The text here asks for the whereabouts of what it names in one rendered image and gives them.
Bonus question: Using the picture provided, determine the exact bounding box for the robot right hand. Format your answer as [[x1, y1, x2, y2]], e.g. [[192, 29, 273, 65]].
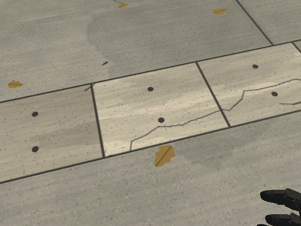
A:
[[257, 188, 301, 226]]

